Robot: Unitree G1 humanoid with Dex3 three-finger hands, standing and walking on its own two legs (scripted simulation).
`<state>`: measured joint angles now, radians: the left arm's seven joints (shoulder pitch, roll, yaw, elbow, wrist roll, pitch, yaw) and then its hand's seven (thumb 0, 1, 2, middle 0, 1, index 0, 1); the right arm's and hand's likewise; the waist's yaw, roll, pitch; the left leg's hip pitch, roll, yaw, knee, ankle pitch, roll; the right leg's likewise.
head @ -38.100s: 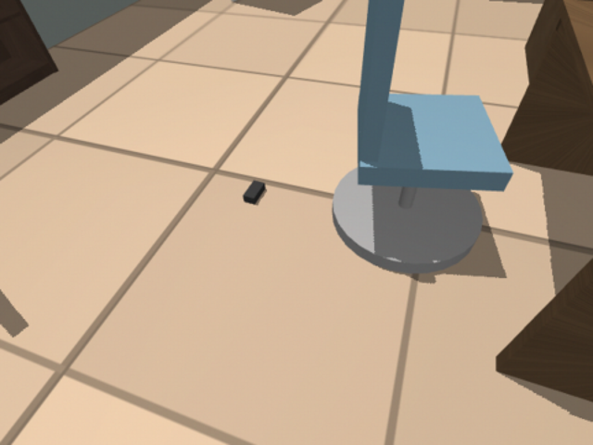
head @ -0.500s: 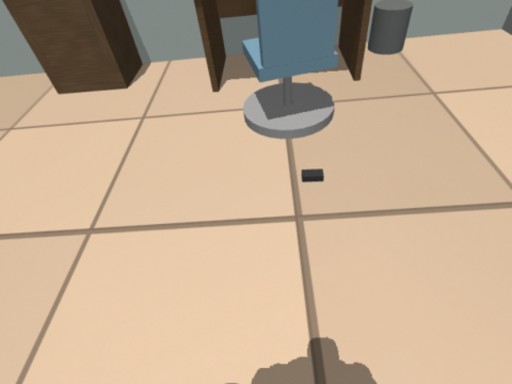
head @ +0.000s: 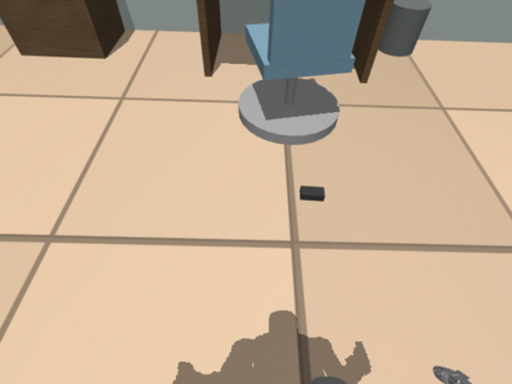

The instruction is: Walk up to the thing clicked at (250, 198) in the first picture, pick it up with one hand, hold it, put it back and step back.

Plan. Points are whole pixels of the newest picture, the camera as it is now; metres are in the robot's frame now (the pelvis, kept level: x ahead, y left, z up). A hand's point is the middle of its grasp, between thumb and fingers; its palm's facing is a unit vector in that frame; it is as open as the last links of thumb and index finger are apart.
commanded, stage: walk up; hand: right
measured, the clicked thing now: (312, 193) +1.08 -0.29 -0.75
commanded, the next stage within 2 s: none
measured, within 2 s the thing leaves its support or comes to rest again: neither
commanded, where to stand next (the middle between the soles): +0.72 -0.05 m, yaw -2 degrees
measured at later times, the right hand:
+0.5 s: hand (428, 315) +0.27 -0.32 -0.15, palm faces -0.06 +0.95 -0.32, open 7.4 cm
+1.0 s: hand (375, 220) +0.48 -0.25 -0.11, palm faces +0.00 +0.92 -0.40, open 7.4 cm
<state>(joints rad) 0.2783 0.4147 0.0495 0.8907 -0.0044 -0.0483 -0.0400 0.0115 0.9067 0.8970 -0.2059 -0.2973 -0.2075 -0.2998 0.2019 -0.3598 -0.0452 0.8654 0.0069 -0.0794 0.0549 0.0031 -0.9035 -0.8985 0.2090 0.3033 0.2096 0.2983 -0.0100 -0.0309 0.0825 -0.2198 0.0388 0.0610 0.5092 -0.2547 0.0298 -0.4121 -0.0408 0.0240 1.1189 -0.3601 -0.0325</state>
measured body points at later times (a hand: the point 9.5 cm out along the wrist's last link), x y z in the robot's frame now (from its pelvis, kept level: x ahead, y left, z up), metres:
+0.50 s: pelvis +0.23 -0.05 +0.00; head +0.24 -0.08 +0.45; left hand +0.29 +0.26 -0.09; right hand +0.28 -0.37 -0.13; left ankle +0.27 +0.11 -0.68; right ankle +0.25 -0.15 -0.74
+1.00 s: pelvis +0.41 +0.01 +0.00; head +0.43 +0.05 +0.45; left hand +0.49 +0.33 -0.13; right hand +0.47 -0.30 -0.09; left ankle +0.43 +0.11 -0.74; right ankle +0.45 -0.16 -0.67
